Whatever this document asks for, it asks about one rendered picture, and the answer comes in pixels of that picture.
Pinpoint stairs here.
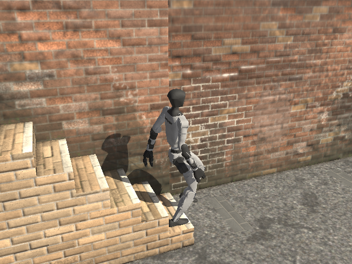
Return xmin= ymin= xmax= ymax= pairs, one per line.
xmin=0 ymin=122 xmax=194 ymax=264

